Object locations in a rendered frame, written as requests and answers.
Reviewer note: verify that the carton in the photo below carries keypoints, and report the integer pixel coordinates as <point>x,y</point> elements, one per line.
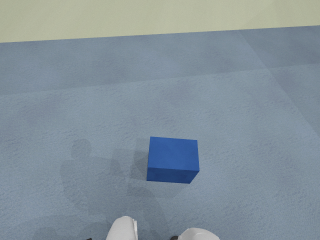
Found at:
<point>172,160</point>

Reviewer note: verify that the left robot thigh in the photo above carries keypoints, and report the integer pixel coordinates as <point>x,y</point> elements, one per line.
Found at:
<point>123,228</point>

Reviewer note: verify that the robot thigh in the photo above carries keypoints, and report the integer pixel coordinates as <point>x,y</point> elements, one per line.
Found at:
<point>197,234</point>
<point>123,228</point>

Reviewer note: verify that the right robot thigh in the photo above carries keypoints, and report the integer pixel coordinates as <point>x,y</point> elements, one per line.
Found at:
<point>197,234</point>

